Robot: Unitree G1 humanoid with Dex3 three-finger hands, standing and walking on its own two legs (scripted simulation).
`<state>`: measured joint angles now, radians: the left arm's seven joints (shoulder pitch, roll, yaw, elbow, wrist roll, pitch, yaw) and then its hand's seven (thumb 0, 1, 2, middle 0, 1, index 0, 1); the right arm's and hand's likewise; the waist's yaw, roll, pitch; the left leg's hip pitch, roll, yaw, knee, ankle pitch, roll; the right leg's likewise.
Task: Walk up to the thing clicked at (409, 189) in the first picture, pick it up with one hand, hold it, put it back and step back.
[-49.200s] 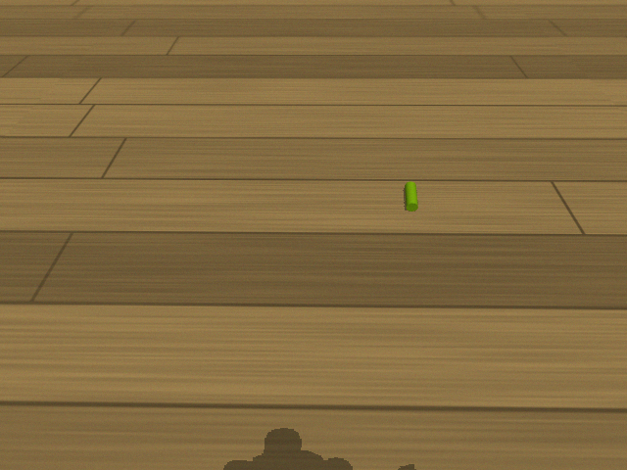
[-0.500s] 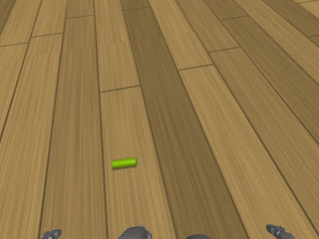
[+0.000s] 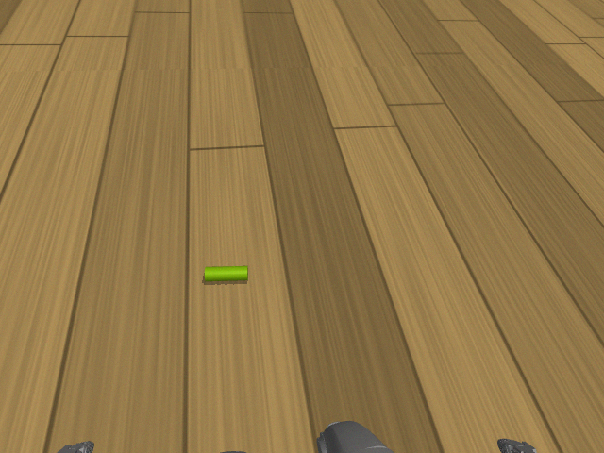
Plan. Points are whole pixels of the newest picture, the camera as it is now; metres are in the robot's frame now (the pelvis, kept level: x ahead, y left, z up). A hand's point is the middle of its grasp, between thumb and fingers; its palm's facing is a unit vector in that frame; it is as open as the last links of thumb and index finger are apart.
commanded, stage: step back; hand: left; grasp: from above
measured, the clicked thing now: (226, 273) +0.77 +0.23 -0.74
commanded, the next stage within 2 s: none
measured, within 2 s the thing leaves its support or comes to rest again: neither
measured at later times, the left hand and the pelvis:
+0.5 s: hand out of the picture -0.05 +0.22 -0.13, palm faces -0.01 -0.90 -0.45, open 7.3 cm; pelvis -0.17 -0.06 -0.01, yaw +1 degrees
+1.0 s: hand out of the picture -0.29 +0.17 -0.15, palm faces -0.01 -0.91 -0.42, open 7.3 cm; pelvis -0.34 -0.10 -0.01, yaw -1 degrees
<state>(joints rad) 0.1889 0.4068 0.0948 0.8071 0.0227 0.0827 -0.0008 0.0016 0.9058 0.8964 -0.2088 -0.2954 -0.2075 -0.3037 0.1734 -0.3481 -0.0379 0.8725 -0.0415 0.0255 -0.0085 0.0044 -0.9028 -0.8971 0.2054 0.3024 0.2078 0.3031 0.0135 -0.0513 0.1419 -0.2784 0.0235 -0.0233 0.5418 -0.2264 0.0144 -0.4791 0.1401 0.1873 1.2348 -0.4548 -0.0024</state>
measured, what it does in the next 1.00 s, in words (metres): walks backwards: right foot, then left foot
